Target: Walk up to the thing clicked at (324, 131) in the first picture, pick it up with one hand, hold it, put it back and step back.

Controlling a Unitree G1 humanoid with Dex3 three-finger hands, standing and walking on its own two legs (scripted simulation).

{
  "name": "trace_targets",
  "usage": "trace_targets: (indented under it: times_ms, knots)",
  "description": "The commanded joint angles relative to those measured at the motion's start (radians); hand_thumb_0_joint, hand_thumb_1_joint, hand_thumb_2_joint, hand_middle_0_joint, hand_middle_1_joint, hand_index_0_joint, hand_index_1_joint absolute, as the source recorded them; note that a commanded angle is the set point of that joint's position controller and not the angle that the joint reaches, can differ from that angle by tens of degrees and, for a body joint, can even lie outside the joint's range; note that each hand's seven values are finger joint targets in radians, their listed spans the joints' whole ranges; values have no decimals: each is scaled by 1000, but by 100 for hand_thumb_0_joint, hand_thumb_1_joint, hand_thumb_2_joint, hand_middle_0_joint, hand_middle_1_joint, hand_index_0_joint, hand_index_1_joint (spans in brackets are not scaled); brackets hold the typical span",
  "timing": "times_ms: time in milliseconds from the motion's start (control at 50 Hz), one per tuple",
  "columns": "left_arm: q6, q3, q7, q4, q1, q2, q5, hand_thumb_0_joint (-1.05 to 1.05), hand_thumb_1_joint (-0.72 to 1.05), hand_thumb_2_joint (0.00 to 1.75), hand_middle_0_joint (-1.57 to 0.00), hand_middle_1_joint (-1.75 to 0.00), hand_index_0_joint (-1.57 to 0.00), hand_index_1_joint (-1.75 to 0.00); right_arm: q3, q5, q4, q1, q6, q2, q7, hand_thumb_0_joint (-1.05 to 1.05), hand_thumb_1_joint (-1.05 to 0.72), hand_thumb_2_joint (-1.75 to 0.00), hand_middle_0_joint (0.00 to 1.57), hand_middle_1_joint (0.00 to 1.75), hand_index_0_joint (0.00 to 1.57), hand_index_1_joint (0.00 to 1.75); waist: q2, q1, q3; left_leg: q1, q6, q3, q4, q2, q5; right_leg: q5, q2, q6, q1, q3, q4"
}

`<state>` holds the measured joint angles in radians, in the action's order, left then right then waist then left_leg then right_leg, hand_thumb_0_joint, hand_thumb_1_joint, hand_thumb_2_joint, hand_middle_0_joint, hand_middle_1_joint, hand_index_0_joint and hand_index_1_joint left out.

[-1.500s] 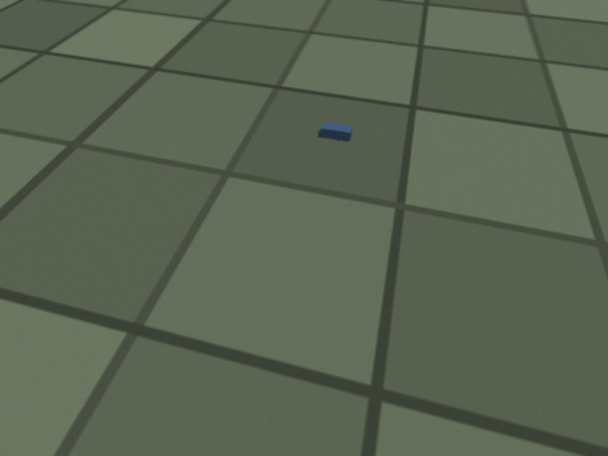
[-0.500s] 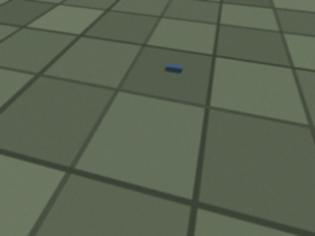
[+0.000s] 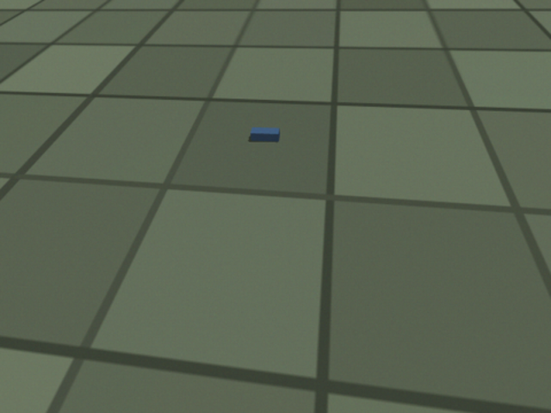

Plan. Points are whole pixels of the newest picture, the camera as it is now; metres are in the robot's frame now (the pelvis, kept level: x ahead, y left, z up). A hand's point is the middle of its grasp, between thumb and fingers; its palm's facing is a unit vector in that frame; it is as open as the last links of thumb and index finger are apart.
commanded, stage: walk up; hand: left
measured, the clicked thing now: (265, 134) +1.71 +0.11 -0.72
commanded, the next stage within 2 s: none
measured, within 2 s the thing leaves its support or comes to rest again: neither
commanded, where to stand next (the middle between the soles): +1.29 -0.09 m, yaw -6 degrees
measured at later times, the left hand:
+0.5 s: hand (142, 313) +0.33 +0.28 -0.14, palm faces -0.14 -0.93 -0.34, open 7.4 cm
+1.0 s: hand (190, 201) +0.59 +0.22 -0.10, palm faces -0.11 -0.91 -0.39, open 7.3 cm
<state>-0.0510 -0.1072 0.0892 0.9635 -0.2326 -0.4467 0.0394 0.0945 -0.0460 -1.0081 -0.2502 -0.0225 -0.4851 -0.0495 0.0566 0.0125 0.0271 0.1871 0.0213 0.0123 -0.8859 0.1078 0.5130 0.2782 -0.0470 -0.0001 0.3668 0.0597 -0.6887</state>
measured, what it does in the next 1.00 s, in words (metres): walks ahead: left foot, then right foot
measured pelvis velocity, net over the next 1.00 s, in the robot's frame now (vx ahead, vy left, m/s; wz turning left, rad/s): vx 0.50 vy -0.05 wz -0.11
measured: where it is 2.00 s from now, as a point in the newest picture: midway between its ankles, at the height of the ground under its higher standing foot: (299, 238)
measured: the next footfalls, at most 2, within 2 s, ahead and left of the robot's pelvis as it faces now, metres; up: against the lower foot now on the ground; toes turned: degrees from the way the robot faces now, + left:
left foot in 0.34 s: +0.34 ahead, +0.14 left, +0.00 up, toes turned +2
right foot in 0.74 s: +0.53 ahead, -0.17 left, +0.00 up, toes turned -11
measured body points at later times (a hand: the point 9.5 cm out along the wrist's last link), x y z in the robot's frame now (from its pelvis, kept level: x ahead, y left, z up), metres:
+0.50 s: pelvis +0.25 +0.01 +0.01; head +0.27 +0.03 +0.46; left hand +0.34 +0.33 -0.11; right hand +0.32 -0.32 -0.07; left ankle +0.30 +0.13 -0.72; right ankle +0.19 -0.12 -0.64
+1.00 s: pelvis +0.50 -0.05 +0.02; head +0.51 -0.07 +0.47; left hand +0.60 +0.27 -0.07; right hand +0.54 -0.37 -0.10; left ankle +0.59 +0.10 -0.66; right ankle +0.49 -0.16 -0.72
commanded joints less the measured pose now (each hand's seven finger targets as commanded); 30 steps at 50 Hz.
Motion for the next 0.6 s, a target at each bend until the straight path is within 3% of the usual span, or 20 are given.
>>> trace_targets:
  times_ms: [0, 40, 80, 140, 180, 200, 220, 260, 280, 300, 320, 340, 360, 380, 400, 440, 460, 500, 540, 580]
  knots:
    - [-32, -56, -35, -88, -33, -316, -35, 0, 90, 90, -20, -30, -20, -30, 26, 35, 135, 120, -55, -191, -6, 0, -90, -90, 20, 30, 20, 30, -150, 40, 56, 507, 9, -70, -290, 16, -152, 492, -293, 219, -283, -628, 553]
    - [-40, -43, -40, -99, -2, -268, -34, 0, 90, 90, -20, -30, -20, -30, 23, 36, 108, 36, -51, -167, -15, 0, -90, -90, 20, 30, 20, 30, -185, 3, 57, 413, 7, -73, -173, 45, -196, 354, -233, 189, -212, -446, 527]
    - [-46, -31, -38, -108, -8, -253, -37, 0, 90, 90, -20, -30, -20, -30, 34, 24, 117, 31, -42, -168, -30, 0, -90, -90, 20, 30, 20, 30, -180, 1, 90, 349, -10, -41, -87, 33, -229, 313, -189, 187, -109, -340, 537]
    - [-55, -35, -36, -135, -12, -265, -33, 0, 90, 90, -20, -30, -20, -30, 35, 18, 163, 84, -41, -150, -44, 0, -90, -90, 20, 30, 20, 30, -180, 11, 87, 349, -34, -22, 74, 37, -253, 279, -188, 207, -120, -291, 538]
    - [-59, -37, -36, -149, -16, -266, -29, 0, 90, 90, -20, -30, -20, -30, 36, 17, 187, 129, -47, -141, -46, 0, -90, -90, 20, 30, 20, 30, -150, 24, 70, 334, -35, -13, 163, 39, -302, 228, -180, 199, -152, -254, 512]
    - [-58, -34, -35, -143, -47, -260, -29, 0, 90, 90, -20, -30, -20, -30, 36, 17, 200, 166, -53, -132, -45, 0, -90, -90, 20, 30, 20, 30, -131, 46, 72, 336, -35, 2, 221, 28, -323, 173, -169, 199, -185, -238, 490]
    - [-61, -33, -36, -152, -34, -266, -26, 0, 90, 90, -20, -30, -20, -30, 37, 18, 206, 161, -59, -126, -43, 0, -90, -90, 20, 30, 20, 30, -130, 40, 56, 278, -32, -3, 252, 33, -369, 120, -182, 195, -171, -232, 469]
    - [-55, -27, -36, -147, -47, -261, -32, 0, 90, 90, -20, -30, -20, -30, 41, 19, 202, 155, -67, -117, -39, 0, -90, -90, 20, 30, 20, 30, -108, 35, 46, 187, -23, 48, 298, -7, -369, -27, -165, 188, -162, -186, 409]
    - [-53, -26, -37, -156, -18, -266, -30, 0, 90, 90, -20, -30, -20, -30, 45, 19, 193, 95, -70, -111, -36, 0, -90, -90, 20, 30, 20, 30, -115, -14, 24, 76, -12, 72, 338, -27, -372, -115, -168, 177, -125, -166, 338]
    - [-51, -17, -38, -160, -29, -242, -31, 0, 90, 90, -20, -30, -20, -30, 57, 17, 163, 1, -77, -136, -26, 0, -90, -90, 20, 30, 20, 30, -41, -57, -31, -84, 3, 87, 377, -67, -335, -255, -115, 152, -94, -117, 152]
    - [-48, 0, -41, -160, -78, -195, -33, 0, 90, 90, -20, -30, -20, -30, 77, 8, 127, -146, -84, -183, -14, 0, -90, -90, 20, 30, 20, 30, 92, -118, -114, -290, 50, 50, 406, -56, -233, -305, -41, 120, 7, -46, -134]
    - [-47, 23, -50, -179, -111, -117, -51, 0, 90, 90, -20, -30, -20, -30, 103, -11, 131, -254, -91, -261, 0, 0, -90, -90, 20, 30, 20, 30, 279, -153, -191, -471, 146, -363, 493, 196, -69, -39, 70, 58, 258, -26, -451]
    - [-49, 8, -61, -177, -106, -175, -50, 0, 90, 90, -20, -30, -20, -30, 111, 25, 155, -219, -89, -308, 0, 0, -90, -90, 20, 30, 20, 30, 212, -133, -202, -427, 250, -702, 657, 345, 53, 255, 126, 67, 348, -140, -554]
    - [-51, 12, -68, -170, -44, -226, -42, 0, 90, 90, -20, -30, -20, -30, 109, 45, 169, -157, -85, -288, 2, 0, -90, -90, 20, 30, 20, 30, 67, -112, -127, -311, 259, -631, 659, 345, 60, 199, 55, 65, 348, -208, -602]
    - [-51, 13, -63, -154, -55, -230, -49, 0, 90, 90, -20, -30, -20, -30, 87, 49, 192, -91, -84, -252, 6, 0, -90, -90, 20, 30, 20, 30, 31, -74, -54, -225, 235, -459, 638, 300, 16, 130, 11, 57, 341, -208, -563]
    - [-48, 11, -45, -123, -89, -210, -52, 0, 90, 90, -20, -30, -20, -30, 57, 47, 213, -20, -89, -195, 10, 0, -90, -90, 20, 30, 20, 30, 75, -33, 13, -84, 193, -244, 639, 222, -143, 89, -49, 39, 277, -170, -435]
    - [-42, 10, -36, -116, -99, -200, -49, 0, 90, 90, -20, -30, -20, -30, 46, 48, 211, -19, -93, -184, 9, 0, -90, -90, 20, 30, 20, 30, 87, -20, 24, -19, 178, -169, 651, 193, -222, 57, -53, 24, 217, -146, -370]
    - [-34, 13, -17, -129, -57, -173, -44, 0, 90, 90, -20, -30, -20, -30, 47, 36, 220, -24, -97, -197, 7, 0, -90, -90, 20, 30, 20, 30, 115, -29, 31, -14, 202, -103, 654, 181, -302, 60, -60, -1, 192, -89, -235]
    - [-35, 13, -5, -151, 1, -159, -35, 0, 90, 90, -20, -30, -20, -30, 48, 36, 227, -30, -102, -209, 4, 0, -90, -90, 20, 30, 20, 30, 110, -36, 33, -19, 222, -75, 644, 200, -350, 17, -80, 0, 176, -73, -107]
    - [-39, 10, 0, -153, 29, -153, -32, 0, 90, 90, -20, -30, -20, -30, 43, 37, 229, -29, -102, -203, 1, 0, -90, -90, 20, 30, 20, 30, 97, -36, 9, -15, 185, -16, 605, 154, -393, -102, -55, 10, 90, -41, 22]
